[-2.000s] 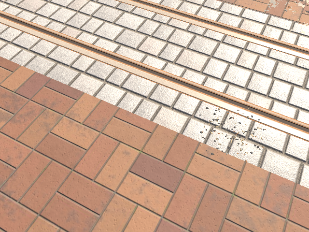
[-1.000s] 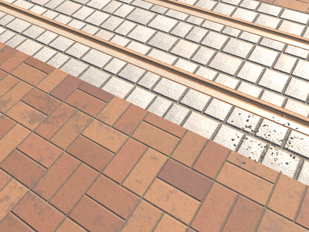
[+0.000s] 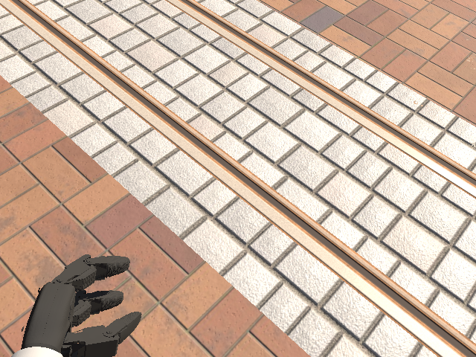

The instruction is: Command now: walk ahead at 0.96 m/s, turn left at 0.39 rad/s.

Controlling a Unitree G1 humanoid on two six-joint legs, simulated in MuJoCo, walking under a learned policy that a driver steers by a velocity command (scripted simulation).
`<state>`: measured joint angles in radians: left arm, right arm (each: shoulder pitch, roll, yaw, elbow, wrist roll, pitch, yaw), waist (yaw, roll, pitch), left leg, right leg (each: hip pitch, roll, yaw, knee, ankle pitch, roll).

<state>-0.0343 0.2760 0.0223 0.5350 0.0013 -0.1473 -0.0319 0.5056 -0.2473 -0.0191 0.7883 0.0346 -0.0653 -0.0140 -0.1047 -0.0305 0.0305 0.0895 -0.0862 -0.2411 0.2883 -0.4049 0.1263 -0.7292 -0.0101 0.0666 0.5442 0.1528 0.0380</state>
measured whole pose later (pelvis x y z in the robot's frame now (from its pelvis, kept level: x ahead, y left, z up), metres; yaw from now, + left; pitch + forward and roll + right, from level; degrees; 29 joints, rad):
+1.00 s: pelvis +0.89 -0.16 -0.04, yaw -42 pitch -1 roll +2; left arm 0.10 0.33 0.05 0.57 -0.02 -0.03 -0.05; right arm 0.36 -0.31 -0.05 0.81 0.01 -0.09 0.00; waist -0.05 -0.01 0.08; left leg 0.01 0.05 0.08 1.12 -0.47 -0.03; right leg -0.58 0.05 -0.10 0.80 -0.22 -0.17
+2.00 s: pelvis +1.21 -0.44 +0.01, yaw +0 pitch +1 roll -1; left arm 0.12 0.31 0.08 0.73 0.02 -0.01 0.03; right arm 0.17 -0.37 -0.10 0.54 0.02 0.06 -0.01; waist 0.00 0.05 0.06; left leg -0.50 -0.16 -0.22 0.99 -0.43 -0.03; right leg -0.29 0.05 0.07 0.45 -0.17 -0.01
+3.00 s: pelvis +1.26 -0.39 +0.00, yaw +29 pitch +2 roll +2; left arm 0.30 0.29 0.06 0.72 -0.03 -0.01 0.01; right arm 0.14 -0.28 -0.05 0.64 0.01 -0.02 0.00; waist 0.03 0.00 0.00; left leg -0.34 -0.09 -0.05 0.79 -0.56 0.02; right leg -0.33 0.01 0.13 0.55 -0.28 -0.02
